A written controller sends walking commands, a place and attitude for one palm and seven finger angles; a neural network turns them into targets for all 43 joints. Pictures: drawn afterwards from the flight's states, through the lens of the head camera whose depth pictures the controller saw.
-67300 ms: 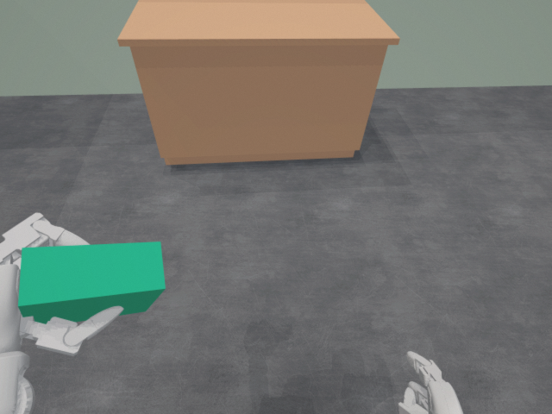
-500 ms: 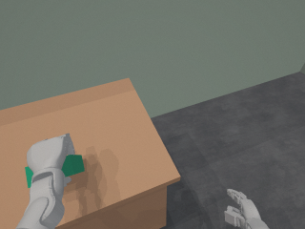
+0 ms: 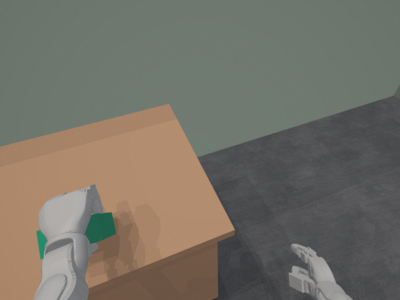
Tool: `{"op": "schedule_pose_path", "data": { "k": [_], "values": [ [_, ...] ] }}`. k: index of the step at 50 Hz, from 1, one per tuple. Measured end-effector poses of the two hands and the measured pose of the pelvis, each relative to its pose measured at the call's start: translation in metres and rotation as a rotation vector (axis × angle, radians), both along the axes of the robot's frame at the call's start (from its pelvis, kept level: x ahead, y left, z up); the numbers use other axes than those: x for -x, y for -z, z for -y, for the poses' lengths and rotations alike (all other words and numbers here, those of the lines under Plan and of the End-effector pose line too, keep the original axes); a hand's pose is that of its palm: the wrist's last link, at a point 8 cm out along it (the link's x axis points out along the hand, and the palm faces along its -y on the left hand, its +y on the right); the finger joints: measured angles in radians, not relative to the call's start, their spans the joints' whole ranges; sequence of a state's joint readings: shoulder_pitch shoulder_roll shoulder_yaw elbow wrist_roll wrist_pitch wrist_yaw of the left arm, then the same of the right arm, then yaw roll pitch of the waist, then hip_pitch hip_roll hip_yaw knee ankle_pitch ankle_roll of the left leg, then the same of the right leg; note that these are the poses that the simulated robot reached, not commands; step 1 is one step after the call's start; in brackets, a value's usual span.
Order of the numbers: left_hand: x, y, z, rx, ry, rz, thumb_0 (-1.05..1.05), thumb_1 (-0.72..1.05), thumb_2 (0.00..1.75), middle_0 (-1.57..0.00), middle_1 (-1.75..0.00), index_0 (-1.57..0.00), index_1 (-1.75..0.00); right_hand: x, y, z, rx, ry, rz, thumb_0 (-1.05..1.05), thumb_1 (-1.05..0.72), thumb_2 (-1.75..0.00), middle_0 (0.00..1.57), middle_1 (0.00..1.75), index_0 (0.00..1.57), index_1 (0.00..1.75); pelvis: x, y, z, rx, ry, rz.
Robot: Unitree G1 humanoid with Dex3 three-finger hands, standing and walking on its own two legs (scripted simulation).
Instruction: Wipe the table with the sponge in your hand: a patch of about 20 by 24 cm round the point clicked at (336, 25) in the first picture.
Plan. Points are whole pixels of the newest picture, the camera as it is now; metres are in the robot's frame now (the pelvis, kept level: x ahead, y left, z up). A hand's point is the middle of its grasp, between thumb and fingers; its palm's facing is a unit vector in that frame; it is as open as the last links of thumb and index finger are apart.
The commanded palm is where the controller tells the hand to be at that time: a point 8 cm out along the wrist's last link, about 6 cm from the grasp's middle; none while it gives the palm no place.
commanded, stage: wipe back along the first lane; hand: left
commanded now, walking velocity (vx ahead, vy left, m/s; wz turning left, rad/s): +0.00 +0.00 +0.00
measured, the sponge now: (84, 231) +0.25 +0.30 -0.01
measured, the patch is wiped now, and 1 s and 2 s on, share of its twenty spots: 1.00 1.00 1.00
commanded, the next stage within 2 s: lift the sponge slowly off the table in 0.30 s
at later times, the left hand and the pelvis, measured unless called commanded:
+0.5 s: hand (84, 224) +0.23 +0.27 +0.05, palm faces +0.04 -0.08 -1.00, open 9.2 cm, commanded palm +0.19 +0.26 +0.08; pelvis +0.00 -0.01 +0.00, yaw +0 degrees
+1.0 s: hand (81, 226) +0.23 +0.27 +0.06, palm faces +0.01 -0.12 -0.99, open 9.1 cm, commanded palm +0.19 +0.26 +0.12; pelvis +0.00 -0.01 +0.00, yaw +0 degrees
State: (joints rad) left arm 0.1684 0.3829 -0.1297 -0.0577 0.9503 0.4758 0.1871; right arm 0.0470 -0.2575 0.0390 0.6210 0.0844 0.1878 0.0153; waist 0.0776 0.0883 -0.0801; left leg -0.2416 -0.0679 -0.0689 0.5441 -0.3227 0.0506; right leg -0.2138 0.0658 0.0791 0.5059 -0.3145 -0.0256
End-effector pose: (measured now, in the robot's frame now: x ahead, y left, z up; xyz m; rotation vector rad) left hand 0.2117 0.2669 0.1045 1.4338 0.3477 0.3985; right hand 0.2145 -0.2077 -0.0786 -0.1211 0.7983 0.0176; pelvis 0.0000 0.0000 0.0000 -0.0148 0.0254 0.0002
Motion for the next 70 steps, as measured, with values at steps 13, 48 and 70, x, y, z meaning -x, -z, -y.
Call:
{"op": "schedule_pose_path", "data": {
  "k": [13,48,70],
  "values": [
    [0.0,0.002,0.004,-0.017,-0.008,-0.003,0.0,-0.45,1.04,-0.71,-1.58,-0.81,-1.54,0.009,0.004,0.019,0.012,0.036,-0.007,0.01,-0.91,-0.9,0.2,0.3,0.2,0.3,0.002,0.001,0.008,-0.003,0.005,-0.008],
    [0.004,-0.007,0.002,0.029,0.02,-0.038,0.0,-0.47,1.05,-0.76,-1.53,-0.86,-1.49,-0.005,-0.003,0.018,0.041,0.019,0.018,0.01,-0.91,-0.9,0.2,0.3,0.2,0.3,-0.002,-0.001,0.01,-0.004,-0.002,0.016],
    [0.021,-0.028,0.014,0.046,0.048,-0.001,-0.01,-0.5,1.04,-0.82,-1.47,-0.9,-1.44,-0.017,-0.011,0.004,0.017,-0.029,0.051,0.01,-0.91,-0.9,0.2,0.3,0.2,0.3,0.001,-0.004,0.011,-0.005,-0.004,0.056]
  ]
}}
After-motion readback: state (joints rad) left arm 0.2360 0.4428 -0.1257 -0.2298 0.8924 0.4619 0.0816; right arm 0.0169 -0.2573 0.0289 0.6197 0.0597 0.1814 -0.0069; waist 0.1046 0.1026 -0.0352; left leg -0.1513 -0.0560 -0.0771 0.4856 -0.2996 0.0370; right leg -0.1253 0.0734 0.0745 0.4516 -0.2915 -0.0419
